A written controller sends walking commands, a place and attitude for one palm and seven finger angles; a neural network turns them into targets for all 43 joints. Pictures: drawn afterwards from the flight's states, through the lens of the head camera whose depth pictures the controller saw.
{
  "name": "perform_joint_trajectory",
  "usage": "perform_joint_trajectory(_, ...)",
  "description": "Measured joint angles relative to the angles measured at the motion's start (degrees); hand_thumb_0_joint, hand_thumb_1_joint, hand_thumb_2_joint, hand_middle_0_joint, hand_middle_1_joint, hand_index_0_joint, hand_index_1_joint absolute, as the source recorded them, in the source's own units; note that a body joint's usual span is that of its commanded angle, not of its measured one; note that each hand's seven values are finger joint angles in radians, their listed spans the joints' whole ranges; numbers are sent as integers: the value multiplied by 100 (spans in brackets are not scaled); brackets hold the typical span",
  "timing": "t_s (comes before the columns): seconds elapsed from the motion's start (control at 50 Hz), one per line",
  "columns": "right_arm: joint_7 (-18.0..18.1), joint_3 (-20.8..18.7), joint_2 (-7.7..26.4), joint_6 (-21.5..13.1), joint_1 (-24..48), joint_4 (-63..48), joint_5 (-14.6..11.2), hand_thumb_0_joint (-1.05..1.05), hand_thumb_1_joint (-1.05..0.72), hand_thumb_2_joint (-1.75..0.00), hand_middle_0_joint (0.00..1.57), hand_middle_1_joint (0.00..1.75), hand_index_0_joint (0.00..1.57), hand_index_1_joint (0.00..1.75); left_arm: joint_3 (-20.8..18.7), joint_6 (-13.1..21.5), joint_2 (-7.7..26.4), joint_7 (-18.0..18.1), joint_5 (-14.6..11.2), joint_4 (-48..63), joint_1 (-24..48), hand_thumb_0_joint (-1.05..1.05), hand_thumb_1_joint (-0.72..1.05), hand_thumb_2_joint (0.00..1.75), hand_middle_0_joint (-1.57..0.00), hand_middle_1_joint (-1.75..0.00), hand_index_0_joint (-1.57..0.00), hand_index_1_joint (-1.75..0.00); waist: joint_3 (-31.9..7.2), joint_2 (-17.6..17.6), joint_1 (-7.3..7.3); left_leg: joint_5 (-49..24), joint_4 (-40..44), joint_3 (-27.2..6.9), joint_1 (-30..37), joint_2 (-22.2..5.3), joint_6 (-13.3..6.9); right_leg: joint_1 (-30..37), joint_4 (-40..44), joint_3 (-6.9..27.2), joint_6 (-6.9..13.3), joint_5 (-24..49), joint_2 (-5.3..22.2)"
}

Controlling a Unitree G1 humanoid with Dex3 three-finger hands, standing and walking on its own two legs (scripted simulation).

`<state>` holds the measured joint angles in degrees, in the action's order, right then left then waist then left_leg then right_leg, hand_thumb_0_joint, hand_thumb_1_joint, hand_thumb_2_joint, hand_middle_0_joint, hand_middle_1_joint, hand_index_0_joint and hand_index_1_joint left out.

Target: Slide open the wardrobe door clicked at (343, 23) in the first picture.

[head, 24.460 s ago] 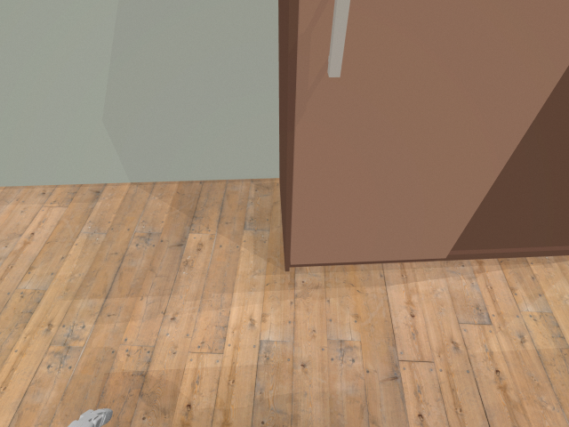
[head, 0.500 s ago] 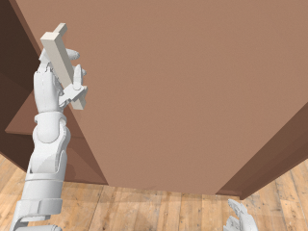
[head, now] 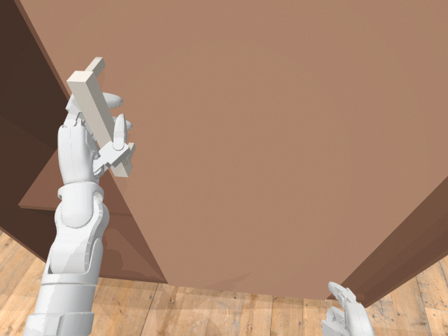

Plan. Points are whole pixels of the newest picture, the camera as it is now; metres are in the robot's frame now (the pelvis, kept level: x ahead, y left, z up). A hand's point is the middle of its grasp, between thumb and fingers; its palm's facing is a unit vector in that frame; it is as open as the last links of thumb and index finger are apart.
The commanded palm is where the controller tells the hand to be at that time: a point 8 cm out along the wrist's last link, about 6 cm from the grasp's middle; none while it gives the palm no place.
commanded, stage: stop walking and hold the door there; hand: left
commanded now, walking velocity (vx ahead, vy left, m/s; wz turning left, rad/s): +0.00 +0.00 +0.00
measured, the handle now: (111, 122) +0.37 +0.22 +0.20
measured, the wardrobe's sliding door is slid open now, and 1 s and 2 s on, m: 0.46 0.47 0.47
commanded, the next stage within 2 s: loosen the grip on the handle in 0.26 s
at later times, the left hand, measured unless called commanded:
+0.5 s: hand (118, 145) +0.33 +0.19 +0.20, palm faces +0.25 -0.97 -0.04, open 7.0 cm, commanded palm +0.30 +0.23 +0.18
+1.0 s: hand (128, 150) +0.33 +0.18 +0.19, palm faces +0.34 -0.94 -0.07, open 15.1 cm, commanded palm +0.29 +0.21 +0.17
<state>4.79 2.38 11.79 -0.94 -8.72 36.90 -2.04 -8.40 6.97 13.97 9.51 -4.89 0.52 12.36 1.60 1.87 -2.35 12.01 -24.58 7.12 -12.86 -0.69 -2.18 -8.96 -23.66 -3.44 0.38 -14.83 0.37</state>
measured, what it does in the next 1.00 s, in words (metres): shifts its weight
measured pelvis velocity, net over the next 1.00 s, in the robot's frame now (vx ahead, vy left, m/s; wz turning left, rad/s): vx -0.05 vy -0.04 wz -0.02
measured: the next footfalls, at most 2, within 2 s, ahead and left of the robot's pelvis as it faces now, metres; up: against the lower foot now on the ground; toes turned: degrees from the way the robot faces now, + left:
none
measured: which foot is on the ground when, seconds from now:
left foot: down 0.00-1.00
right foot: down 0.00-1.00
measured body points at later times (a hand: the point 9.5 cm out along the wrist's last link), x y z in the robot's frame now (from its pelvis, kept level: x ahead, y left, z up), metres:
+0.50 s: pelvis -0.02 -0.02 +0.00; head -0.02 -0.02 +0.45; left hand +0.31 +0.24 +0.20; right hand +0.16 -0.24 -0.09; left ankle +0.01 +0.09 -0.74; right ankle -0.02 -0.12 -0.74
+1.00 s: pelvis -0.05 -0.04 -0.02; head -0.05 -0.05 +0.43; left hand +0.31 +0.23 +0.19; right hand +0.04 -0.31 -0.13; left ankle +0.02 +0.08 -0.74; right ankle -0.03 -0.12 -0.74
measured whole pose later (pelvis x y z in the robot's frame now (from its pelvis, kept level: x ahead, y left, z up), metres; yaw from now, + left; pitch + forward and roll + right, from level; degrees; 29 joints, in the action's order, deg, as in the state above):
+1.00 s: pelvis -0.05 -0.04 -0.02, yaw -1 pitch +0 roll +0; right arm 3.4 -0.9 15.4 -8.3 -18.1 43.5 -1.5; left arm -15.9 18.4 18.4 6.9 -5.6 -24.3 23.6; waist -1.4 1.7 0.9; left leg 11.9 -33.5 0.3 -22.2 -0.9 -0.3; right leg -18.9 -33.9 -1.6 3.5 -15.6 -3.6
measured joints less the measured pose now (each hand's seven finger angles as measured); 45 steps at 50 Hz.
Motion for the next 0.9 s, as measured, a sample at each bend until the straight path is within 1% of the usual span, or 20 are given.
perform_joint_trajectory(0.36,27,-76,93,83,-92,14,-5,1,-91,-90,20,30,20,30,18,-18,-25,1,-4,-5,-35,-15,72,76,-46,-140,-30,-140,13,26,86,-29,25,-38,45,-36,42,61,40,-35,45,16,-41)
perform_joint_trajectory(0.38,-26,-135,62,50,-74,-5,23,1,-91,-90,20,30,20,30,-62,-42,75,-171,154,-37,91,-16,70,75,-46,-140,-30,-140,83,11,26,-22,-48,-25,5,-82,47,47,44,-20,55,40,-80)
perform_joint_trajectory(0.4,-70,-207,4,-71,-71,50,92,1,-91,-90,20,30,20,30,-92,27,222,-451,275,-272,341,-17,65,75,-46,-140,-30,-140,94,-72,-55,-49,-38,-5,-43,-95,55,-73,-58,0,86,67,-90)
perform_joint_trajectory(0.42,-113,-253,-43,-216,-90,131,62,1,-91,-90,20,30,20,30,-108,-33,266,-680,199,-488,569,-18,60,75,-46,-140,-31,-140,48,-168,-85,-193,45,-34,-96,-67,79,-226,-221,-32,118,100,-62)
perform_joint_trajectory(0.44,-156,-269,-57,-340,-116,179,40,1,-91,-90,20,30,20,30,-177,-195,222,-835,17,-636,725,-19,56,75,-46,-140,-33,-140,0,-213,-66,-296,141,-97,-102,-45,105,-317,-346,-47,133,144,-53)
perform_joint_trajectory(0.46,-198,-274,-52,-439,-140,200,49,1,-91,-90,20,30,20,30,-298,-316,159,-911,-149,-763,788,-18,53,75,-46,-140,-34,-140,-57,-218,-17,-346,208,-156,-89,-27,127,-356,-426,-18,145,174,-59)
perform_joint_trajectory(0.48,-233,-273,-34,-513,-163,192,74,1,-91,-90,20,30,20,30,-388,-397,109,-906,-256,-839,782,-16,49,73,-46,-140,-35,-140,-113,-204,44,-360,213,-199,-84,-9,137,-345,-449,15,153,164,-61)
perform_joint_trajectory(0.5,-266,-270,-11,-572,-189,169,87,1,-91,-90,20,30,20,30,-452,-435,78,-836,-285,-906,756,-15,46,72,-46,-140,-36,-139,-173,-191,91,-347,159,-219,-99,10,139,-303,-421,31,155,107,-52)
perform_joint_trajectory(0.54,-331,-243,50,-633,-196,133,84,1,-91,-90,20,30,20,30,-511,-448,85,-597,-191,-1202,807,-12,38,68,-46,-140,-33,-135,-283,-144,172,-273,-38,-204,-184,11,135,-269,-386,61,141,-61,-47)
perform_joint_trajectory(0.58,-373,-225,114,-621,-193,114,80,1,-91,-90,20,30,20,30,-602,-356,98,-408,-62,-1557,893,-8,27,62,-46,-140,-29,-131,-321,-45,265,-235,-185,-204,-240,-52,147,-328,-504,60,178,-39,-101)
perform_joint_trajectory(0.62,-378,-220,154,-604,-271,110,56,1,-91,-90,20,30,20,30,-648,-246,131,-306,14,-1935,1047,-6,12,55,-45,-140,-25,-127,-364,-26,322,-239,-287,-221,-312,-92,169,-413,-637,42,213,-35,-134)
perform_joint_trajectory(0.72,-300,-227,247,-588,-534,231,8,1,-91,-90,20,30,20,30,-715,258,353,-313,120,-2723,1416,-2,-22,37,-43,-137,-18,-121,-321,-69,401,-230,-516,-286,-518,-182,201,-608,-845,-6,297,-34,-223)
perform_joint_trajectory(0.78,-251,-258,316,-593,-681,362,8,1,-91,-90,20,30,20,30,-759,596,500,-357,110,-2960,1475,-2,-36,30,-41,-134,-16,-118,-283,-59,395,-194,-625,-414,-657,-151,166,-744,-904,36,322,-3,-294)
perform_joint_trajectory(0.82,-234,-285,352,-596,-772,435,9,1,-91,-90,20,30,20,30,-791,787,572,-382,48,-2992,1433,-1,-42,27,-39,-131,-15,-116,-275,-46,372,-159,-692,-514,-740,-112,174,-835,-936,97,330,13,-349)
perform_joint_trajectory(0.9,-190,-326,385,-650,-914,573,16,1,-91,-90,20,30,20,30,-826,1074,568,-352,-79,-2880,1316,-1,-50,23,-34,-126,-14,-114,-274,-30,337,-85,-822,-660,-876,-49,159,-964,-999,174,333,-5,-419)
